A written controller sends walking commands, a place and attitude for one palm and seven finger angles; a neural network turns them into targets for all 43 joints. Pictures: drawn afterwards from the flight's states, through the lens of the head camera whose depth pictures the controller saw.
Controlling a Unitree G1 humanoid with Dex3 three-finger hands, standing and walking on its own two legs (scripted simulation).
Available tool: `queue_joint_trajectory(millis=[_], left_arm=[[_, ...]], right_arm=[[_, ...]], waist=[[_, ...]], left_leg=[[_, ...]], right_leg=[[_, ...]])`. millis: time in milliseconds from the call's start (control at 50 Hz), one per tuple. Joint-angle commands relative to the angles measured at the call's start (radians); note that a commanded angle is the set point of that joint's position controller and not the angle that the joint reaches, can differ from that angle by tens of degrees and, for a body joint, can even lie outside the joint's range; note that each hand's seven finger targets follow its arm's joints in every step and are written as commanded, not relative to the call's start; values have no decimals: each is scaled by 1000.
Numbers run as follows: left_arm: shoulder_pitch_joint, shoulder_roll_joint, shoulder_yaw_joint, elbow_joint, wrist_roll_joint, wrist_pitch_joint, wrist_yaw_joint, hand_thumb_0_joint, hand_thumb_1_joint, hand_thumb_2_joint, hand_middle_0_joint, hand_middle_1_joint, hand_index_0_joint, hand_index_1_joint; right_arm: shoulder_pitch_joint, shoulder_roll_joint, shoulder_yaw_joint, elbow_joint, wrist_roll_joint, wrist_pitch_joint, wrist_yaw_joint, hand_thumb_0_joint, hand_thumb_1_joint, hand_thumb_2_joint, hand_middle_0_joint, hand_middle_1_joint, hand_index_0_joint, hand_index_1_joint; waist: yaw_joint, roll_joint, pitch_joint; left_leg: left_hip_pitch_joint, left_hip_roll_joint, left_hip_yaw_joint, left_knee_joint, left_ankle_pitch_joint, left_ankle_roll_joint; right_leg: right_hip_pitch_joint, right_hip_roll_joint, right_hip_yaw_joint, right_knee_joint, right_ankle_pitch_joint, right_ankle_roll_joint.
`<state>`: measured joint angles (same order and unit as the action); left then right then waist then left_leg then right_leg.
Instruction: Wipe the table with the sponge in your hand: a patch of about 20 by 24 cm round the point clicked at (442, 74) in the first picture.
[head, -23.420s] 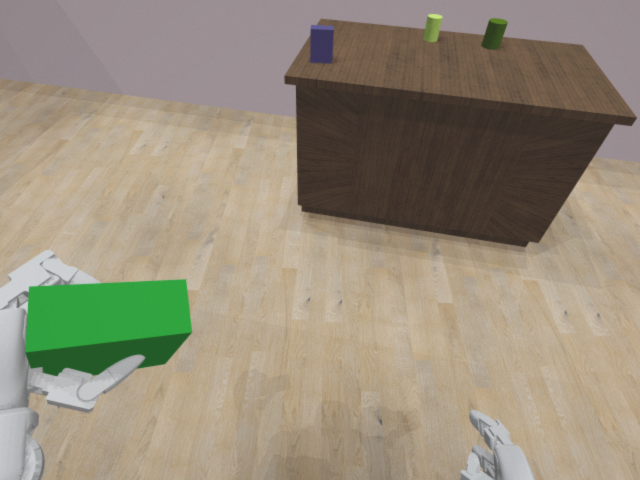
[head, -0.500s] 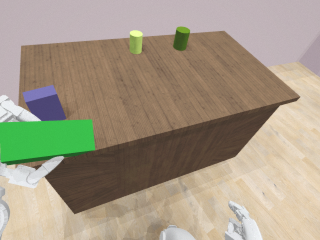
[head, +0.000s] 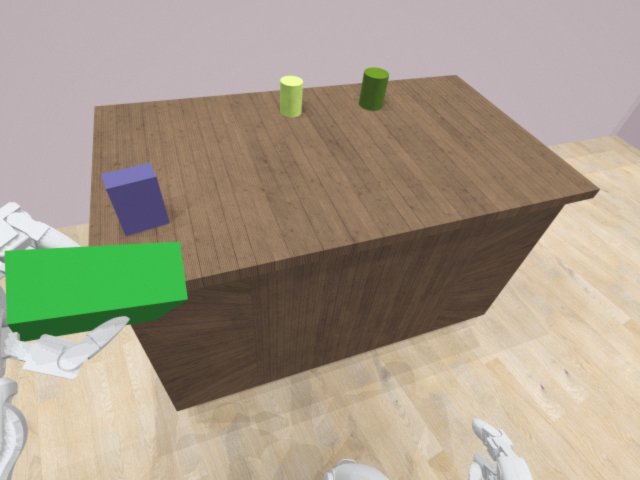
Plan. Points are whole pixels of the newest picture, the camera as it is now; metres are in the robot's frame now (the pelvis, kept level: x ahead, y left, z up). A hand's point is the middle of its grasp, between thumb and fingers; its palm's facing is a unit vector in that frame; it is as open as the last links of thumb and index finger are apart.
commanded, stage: come to a stop and stand still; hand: left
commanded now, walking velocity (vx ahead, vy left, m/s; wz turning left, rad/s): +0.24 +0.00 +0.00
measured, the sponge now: (121, 290) +0.23 +0.22 +0.17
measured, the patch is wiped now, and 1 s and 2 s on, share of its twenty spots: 0.00 0.00 0.00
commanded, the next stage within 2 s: look again from close up in 0.92 s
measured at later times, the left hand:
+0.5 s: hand (12, 393) +0.13 +0.24 +0.19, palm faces +0.47 -0.77 -0.43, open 9.4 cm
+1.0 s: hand out of the picture +0.10 +0.23 +0.20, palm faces +0.47 -0.81 -0.34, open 9.4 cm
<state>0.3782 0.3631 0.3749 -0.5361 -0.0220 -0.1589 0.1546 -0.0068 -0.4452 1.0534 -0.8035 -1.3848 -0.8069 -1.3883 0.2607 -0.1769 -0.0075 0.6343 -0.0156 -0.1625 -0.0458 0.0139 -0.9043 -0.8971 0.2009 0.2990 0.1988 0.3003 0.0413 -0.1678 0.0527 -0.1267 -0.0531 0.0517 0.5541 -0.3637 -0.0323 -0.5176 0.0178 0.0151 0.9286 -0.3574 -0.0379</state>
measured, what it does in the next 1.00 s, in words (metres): walks backwards: right foot, then left foot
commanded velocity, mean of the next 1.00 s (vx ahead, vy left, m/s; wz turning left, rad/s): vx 0.12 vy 0.02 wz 0.00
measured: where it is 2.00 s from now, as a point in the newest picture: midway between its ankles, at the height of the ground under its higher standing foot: outside the picture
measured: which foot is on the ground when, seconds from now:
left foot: down 0.00-0.12, up 0.14-0.40, down 0.42-0.58, up 0.60-0.92, down 0.94-1.00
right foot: up 0.00-0.08, down 0.10-0.94, up 0.96-1.00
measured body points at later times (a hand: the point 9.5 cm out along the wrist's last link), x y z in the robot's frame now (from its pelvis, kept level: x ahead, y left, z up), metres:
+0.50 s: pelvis -0.08 -0.02 -0.01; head -0.05 +0.01 +0.44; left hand +0.10 +0.28 +0.21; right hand +0.09 -0.26 -0.08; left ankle -0.18 +0.11 -0.72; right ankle +0.00 -0.06 -0.71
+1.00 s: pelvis -0.13 -0.02 +0.01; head -0.12 -0.01 +0.46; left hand +0.07 +0.27 +0.22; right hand +0.03 -0.26 -0.07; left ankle -0.12 +0.11 -0.72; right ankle -0.06 -0.06 -0.68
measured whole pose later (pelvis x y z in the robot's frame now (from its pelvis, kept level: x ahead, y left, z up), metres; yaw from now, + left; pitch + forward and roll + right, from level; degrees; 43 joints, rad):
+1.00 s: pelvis -0.13 -0.02 +0.01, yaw +1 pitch -3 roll +4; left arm 0.31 0.37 0.37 -0.45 -0.02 -0.18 0.15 -0.01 -0.45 1.06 -0.80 -1.39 -0.81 -1.39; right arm 0.27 -0.21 -0.01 0.61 0.00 -0.15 -0.04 0.01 -0.90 -0.90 0.20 0.30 0.20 0.30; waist 0.01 -0.09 0.06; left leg -0.21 -0.03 0.08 0.54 -0.27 0.03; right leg -0.50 0.06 -0.02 0.95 -0.39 0.00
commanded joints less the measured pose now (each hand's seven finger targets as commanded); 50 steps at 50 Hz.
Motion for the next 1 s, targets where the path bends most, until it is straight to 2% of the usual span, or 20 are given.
queue_joint_trajectory(millis=[0,80,120,160,200,300,400,460,500,520,560,580,600,640,680,740,840,880,920,980], left_arm=[[-154,168,107,-92,11,-101,-15,0,100,1300,-1200,-1600,-1200,-1600],[20,151,145,52,-28,-72,-63,0,100,1300,-1200,-1600,-1200,-1600],[12,201,183,70,-45,-89,-68,0,100,1300,-1200,-1600,-1200,-1600],[-39,215,176,-26,-41,-93,-82,0,100,1300,-1200,-1600,-1200,-1600],[32,214,165,-102,-45,-110,-86,0,100,1300,-1200,-1600,-1200,-1600],[-162,282,144,-309,-9,-120,-39,0,100,1300,-1200,-1600,-1200,-1600],[-111,314,195,-331,-6,-105,6,0,100,1300,-1200,-1600,-1200,-1600],[-33,260,193,-258,-3,-141,21,0,100,1300,-1200,-1600,-1200,-1600],[-92,327,243,-230,-15,-163,26,0,100,1300,-1200,-1600,-1200,-1600],[-38,297,223,-192,0,-155,3,0,100,1300,-1200,-1600,-1200,-1600],[-30,115,91,-94,-7,-108,-45,0,100,1300,-1200,-1600,-1200,-1600],[-7,139,105,-95,-45,-104,-48,0,100,1300,-1200,-1600,-1200,-1600],[91,197,189,-93,-57,-99,-46,0,100,1300,-1200,-1600,-1200,-1600],[181,214,213,-78,-57,-89,-76,0,100,1300,-1200,-1600,-1200,-1600],[110,248,231,-119,-60,-100,-78,0,100,1300,-1200,-1600,-1200,-1600],[-3,261,192,-195,-47,-98,-51,0,100,1300,-1200,-1600,-1200,-1600],[-132,184,70,-197,-7,-75,-1,0,100,1300,-1200,-1600,-1200,-1600],[-183,153,45,-159,-5,-85,5,0,100,1300,-1200,-1600,-1200,-1600],[-228,166,58,-163,2,-89,20,0,100,1300,-1200,-1600,-1200,-1600],[-91,218,125,-117,-3,-93,-9,0,100,1300,-1200,-1600,-1200,-1600]], right_arm=[[-79,-139,-59,-127,29,-35,24,0,-900,-900,200,300,200,300],[-58,-160,-74,-205,56,9,45,0,-900,-900,200,300,200,300],[-47,-150,-80,-205,58,16,31,0,-900,-900,200,300,200,300],[-40,-200,-106,-234,52,56,73,0,-900,-900,200,300,200,300],[-108,-158,-86,-235,48,52,81,0,-900,-900,200,300,200,300],[-77,-162,-71,-192,31,11,65,0,-900,-900,200,300,200,300],[-52,-137,-74,-196,25,-38,37,0,-900,-900,200,300,200,300],[-73,-94,-72,-171,12,-59,16,0,-900,-900,200,300,200,300],[-64,-93,-65,-130,14,-52,3,0,-900,-900,200,300,200,300],[-89,-113,-63,-159,15,-29,18,0,-900,-900,200,300,200,300],[-110,-144,-99,-175,62,20,60,0,-900,-900,200,300,200,300],[-94,-180,-108,-216,54,28,50,0,-900,-900,200,300,200,300],[-94,-180,-111,-230,44,28,42,0,-900,-900,200,300,200,300],[-84,-160,-106,-222,45,52,63,0,-900,-900,200,300,200,300],[-109,-139,-80,-206,41,72,58,0,-900,-900,200,300,200,300],[-83,-126,-49,-199,20,34,34,0,-900,-900,200,300,200,300],[-66,-129,-33,-175,4,-40,-8,0,-900,-900,200,300,200,300],[-41,-137,-31,-164,8,-60,-15,0,-900,-900,200,300,200,300],[-57,-156,-40,-174,22,-53,-5,0,-900,-900,200,300,200,300],[-83,-125,-44,-169,32,-45,34,0,-900,-900,200,300,200,300]], waist=[[-51,352,90],[-23,138,-76],[-59,-171,-77],[-44,-163,-167],[-46,113,-46],[-41,160,-142],[-20,162,-267],[-26,504,-194],[-57,565,-131],[-52,470,-73],[0,-88,-147],[-53,-152,-194],[-35,-115,-194],[-53,9,-23],[-60,111,-19],[-53,59,-80],[-24,112,-168],[-43,268,-179],[-42,509,-113],[-45,367,6]], left_leg=[[-249,311,-261,-158,407,241],[-290,147,-145,329,176,139],[-469,-16,-78,783,-85,87],[-423,-35,-177,996,-22,37],[-439,34,-200,1021,90,41],[-300,38,-125,763,169,60],[-100,17,-28,-116,133,102],[78,129,54,-423,648,124],[121,229,-84,-97,780,160],[-92,246,-223,89,772,133],[-326,-2,-14,754,250,97],[-423,-54,-72,914,-82,78],[-472,-16,-160,944,-36,82],[-482,51,-140,946,60,51],[-449,79,-94,865,102,35],[-242,47,13,552,109,50],[4,3,101,12,33,105],[73,53,27,-198,8,129],[47,322,-339,-293,34,263],[-143,360,-425,-312,51,306]], right_leg=[[57,-16,87,122,-42,-4],[384,-25,-79,-479,287,-32],[408,-161,161,-542,360,-120],[211,-276,417,-549,401,-133],[21,-306,456,-606,50,-216],[-10,-238,294,-555,50,-152],[210,-184,214,-221,379,-97],[173,74,-103,67,-16,-8],[85,17,-52,-120,-186,-38],[245,-7,12,-308,-170,-65],[575,-113,106,-549,325,-128],[531,-188,167,-506,511,-119],[378,-323,403,-614,96,-141],[28,-292,393,-731,-387,-143],[-91,-281,310,-781,-394,-94],[-133,-212,184,-846,-421,-15],[67,-169,109,-690,-288,-9],[138,-88,51,-450,-221,39],[-17,49,-21,122,-137,88],[-108,-20,113,324,-20,32]])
